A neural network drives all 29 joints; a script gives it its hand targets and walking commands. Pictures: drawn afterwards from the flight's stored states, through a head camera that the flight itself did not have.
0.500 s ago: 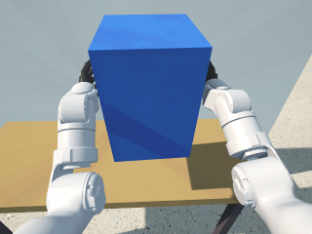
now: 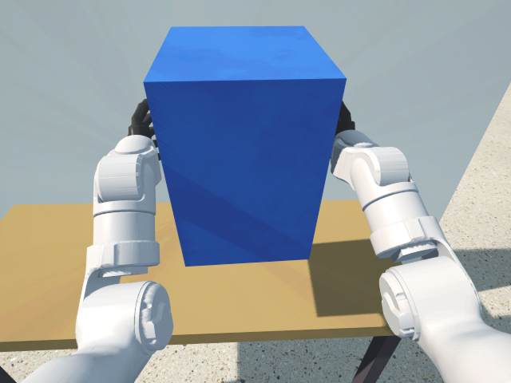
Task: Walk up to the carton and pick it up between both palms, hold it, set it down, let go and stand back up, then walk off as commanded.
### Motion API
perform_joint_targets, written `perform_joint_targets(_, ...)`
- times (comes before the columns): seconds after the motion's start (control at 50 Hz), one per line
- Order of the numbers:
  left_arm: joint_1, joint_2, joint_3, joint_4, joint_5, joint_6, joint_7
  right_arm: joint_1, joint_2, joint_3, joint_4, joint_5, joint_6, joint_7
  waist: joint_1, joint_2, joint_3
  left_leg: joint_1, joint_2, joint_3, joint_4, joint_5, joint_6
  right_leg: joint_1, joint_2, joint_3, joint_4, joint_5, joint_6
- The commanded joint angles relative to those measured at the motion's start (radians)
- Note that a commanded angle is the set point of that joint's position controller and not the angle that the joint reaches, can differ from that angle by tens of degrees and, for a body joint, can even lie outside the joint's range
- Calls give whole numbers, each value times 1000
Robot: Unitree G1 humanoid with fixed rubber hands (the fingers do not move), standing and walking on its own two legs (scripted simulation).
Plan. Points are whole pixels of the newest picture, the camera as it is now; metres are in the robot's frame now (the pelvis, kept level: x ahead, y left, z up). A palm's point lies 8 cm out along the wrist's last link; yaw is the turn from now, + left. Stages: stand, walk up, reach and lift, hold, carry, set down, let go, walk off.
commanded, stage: hold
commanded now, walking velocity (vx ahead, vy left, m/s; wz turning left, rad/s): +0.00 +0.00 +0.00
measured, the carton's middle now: (243, 148) +0.40 +0.01 +0.25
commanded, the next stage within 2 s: set down in 1.76 s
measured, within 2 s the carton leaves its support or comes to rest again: neither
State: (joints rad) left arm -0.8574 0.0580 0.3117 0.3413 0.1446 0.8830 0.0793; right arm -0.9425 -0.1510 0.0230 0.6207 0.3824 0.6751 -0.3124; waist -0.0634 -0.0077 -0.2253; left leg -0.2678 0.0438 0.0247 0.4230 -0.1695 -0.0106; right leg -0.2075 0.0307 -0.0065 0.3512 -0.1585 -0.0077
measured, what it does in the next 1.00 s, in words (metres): stands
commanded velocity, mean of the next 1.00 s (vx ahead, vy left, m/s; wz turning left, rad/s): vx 0.00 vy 0.00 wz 0.00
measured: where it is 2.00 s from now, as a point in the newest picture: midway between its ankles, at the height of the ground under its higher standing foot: outside the picture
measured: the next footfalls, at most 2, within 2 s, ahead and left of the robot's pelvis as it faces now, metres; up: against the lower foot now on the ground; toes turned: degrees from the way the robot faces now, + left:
none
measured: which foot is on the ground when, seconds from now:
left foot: down 0.00-1.00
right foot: down 0.00-1.00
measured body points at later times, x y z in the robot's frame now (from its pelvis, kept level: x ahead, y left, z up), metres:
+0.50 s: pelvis +0.00 +0.00 +0.00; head -0.08 +0.02 +0.44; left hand +0.39 +0.16 +0.27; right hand +0.39 -0.14 +0.27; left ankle +0.03 +0.12 -0.74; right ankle +0.02 -0.12 -0.74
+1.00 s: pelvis +0.00 +0.00 +0.00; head -0.07 +0.02 +0.44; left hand +0.39 +0.16 +0.26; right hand +0.39 -0.14 +0.26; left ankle +0.03 +0.12 -0.74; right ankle +0.02 -0.12 -0.74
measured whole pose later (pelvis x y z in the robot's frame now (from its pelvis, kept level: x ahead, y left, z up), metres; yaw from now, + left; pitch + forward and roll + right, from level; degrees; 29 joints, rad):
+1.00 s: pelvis +0.00 +0.00 +0.00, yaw +0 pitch +1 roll -1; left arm -0.86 0.06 0.30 0.34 0.14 0.88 0.09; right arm -0.94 -0.15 0.01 0.62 0.38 0.67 -0.31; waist -0.07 -0.01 -0.21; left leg -0.27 0.04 0.02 0.42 -0.17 -0.01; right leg -0.21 0.03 -0.01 0.35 -0.16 -0.01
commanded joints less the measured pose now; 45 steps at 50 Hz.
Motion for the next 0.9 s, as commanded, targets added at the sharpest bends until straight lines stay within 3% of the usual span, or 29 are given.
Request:
perform_joint_targets(0.0,-935,-654,-452,-132,-179,-105,-165,-1029,695,213,-361,161,-85,166,-10,75,-401,234,-80,-55,-53,95,-22,167,57,26,-75,105,36)
perform_joint_targets(0.1,-934,-656,-472,-186,-177,-112,-156,-990,700,248,-371,183,-82,170,-4,72,-430,258,-83,-54,-45,140,-27,178,67,18,-72,136,42)
perform_joint_targets(0.12,-938,-649,-460,-167,-160,-112,-148,-952,687,231,-327,178,-75,169,-14,94,-387,241,-84,-60,-47,124,-32,170,65,21,-67,125,35)
perform_joint_targets(0.16,-917,-658,-476,-188,-183,-111,-146,-985,708,251,-376,190,-84,168,0,83,-446,252,-84,-55,-39,167,-30,210,65,19,-62,175,38)
perform_joint_targets(0.18,-913,-661,-475,-185,-183,-108,-144,-993,683,233,-397,176,-81,167,-13,89,-452,274,-83,-63,-39,168,-33,189,65,14,-62,175,41)
perform_joint_targets(0.2,-898,-660,-471,-190,-185,-111,-143,-1009,701,263,-437,190,-84,166,4,62,-456,270,-87,-60,-25,203,-27,195,71,17,-64,187,44)
perform_joint_targets(0.28,-900,-653,-497,-234,-185,-103,-142,-942,686,259,-401,204,-69,158,-17,102,-466,300,-85,-67,-21,223,-39,204,71,14,-57,226,41)
perform_joint_targets(0.32,-907,-641,-457,-199,-170,-102,-145,-970,705,268,-393,202,-65,152,8,58,-426,272,-95,-58,-25,199,-18,192,70,16,-65,199,55)
perform_joint_targets(0.36,-840,-649,-445,-163,-150,-90,-152,-956,676,254,-392,198,-65,151,2,60,-394,281,-86,-59,-24,231,-29,204,73,15,-67,225,49)
perform_joint_targets(0.38,-891,-646,-476,-221,-167,-98,-152,-926,669,250,-383,193,-59,151,-21,92,-415,286,-87,-63,-27,216,-38,207,69,17,-61,215,47)
perform_joint_targets(0.4,-849,-652,-468,-198,-167,-92,-154,-984,682,276,-465,218,-68,146,-3,70,-444,284,-94,-60,-19,253,-25,232,72,21,-61,261,57)
perform_joint_targets(0.44,-844,-644,-461,-173,-161,-86,-160,-975,659,255,-449,210,-63,141,-17,58,-415,269,-96,-55,-26,219,-26,222,72,19,-68,213,51)
perform_joint_targets(0.46,-874,-636,-463,-199,-168,-89,-159,-990,691,270,-449,208,-70,142,-2,56,-442,271,-95,-54,-17,223,-20,228,69,21,-61,234,53)
perform_joint_targets(0.5,-918,-658,-487,-181,-179,-95,-157,-953,679,235,-365,180,-58,145,-31,95,-380,255,-88,-59,-37,163,-39,182,64,18,-69,173,45)
perform_joint_targets(0.52,-911,-641,-448,-158,-141,-90,-158,-926,673,222,-306,177,-51,149,-20,95,-333,250,-85,-58,-46,144,-39,169,67,13,-70,137,41)
perform_joint_targets(0.56,-877,-646,-412,-118,-128,-85,-166,-986,676,225,-338,190,-66,158,15,75,-329,227,-84,-53,-58,122,-27,184,67,21,-76,100,43)
perform_joint_targets(0.6,-890,-633,-419,-120,-139,-90,-167,-940,668,211,-290,167,-57,159,-17,65,-311,233,-80,-55,-65,99,-26,166,61,24,-76,108,45)
perform_joint_targets(0.62,-921,-642,-435,-152,-143,-96,-166,-986,672,216,-322,177,-69,163,-11,86,-370,240,-80,-53,-55,133,-33,192,60,22,-70,134,41)
perform_joint_targets(0.64,-887,-637,-414,-104,-143,-93,-170,-995,674,221,-324,174,-67,160,-5,48,-343,213,-85,-49,-60,97,-18,186,61,24,-83,96,44)
perform_joint_targets(0.66,-910,-632,-405,-116,-134,-97,-169,-979,689,235,-322,172,-61,160,6,51,-357,217,-87,-49,-62,96,-17,194,65,26,-77,91,43)
perform_joint_targets(0.68,-913,-641,-437,-123,-140,-92,-165,-960,666,214,-288,174,-60,160,-22,95,-344,231,-84,-58,-58,128,-32,177,64,20,-70,137,38)
perform_joint_targets(0.7,-870,-641,-412,-108,-134,-90,-168,-974,678,224,-320,182,-68,161,-2,75,-363,233,-81,-53,-51,144,-28,200,66,25,-68,140,40)
perform_joint_targets(0.74,-864,-648,-444,-126,-153,-90,-166,-998,658,232,-363,185,-73,158,-9,76,-388,253,-81,-59,-51,152,-30,198,69,18,-71,137,42)
perform_joint_targets(0.78,-911,-650,-486,-230,-190,-105,-159,-993,691,257,-417,191,-78,159,-7,89,-497,284,-87,-52,-30,208,-31,223,67,25,-60,204,43)
perform_joint_targets(0.8,-910,-648,-491,-233,-183,-104,-154,-932,696,258,-368,201,-67,156,-24,112,-460,279,-92,-58,-24,228,-39,221,66,23,-56,243,42)
perform_joint_targets(0.82,-901,-641,-476,-211,-169,-100,-154,-936,689,258,-369,197,-65,152,-17,98,-451,283,-92,-61,-26,230,-36,223,66,18,-55,243,44)
perform_joint_targets(0.84,-866,-657,-478,-194,-177,-99,-155,-995,682,265,-446,208,-76,151,-6,85,-467,278,-94,-55,-20,248,-33,215,69,21,-62,242,47)
perform_joint_targets(0.86,-889,-645,-480,-214,-170,-100,-155,-954,688,261,-407,196,-67,147,-14,80,-452,279,-95,-56,-21,236,-34,225,74,12,-56,242,51)
perform_joint_targets(0.88,-906,-678,-523,-258,-206,-104,-151,-973,691,274,-456,215,-76,151,-16,109,-506,311,-90,-64,-12,264,-46,218,73,16,-52,258,45)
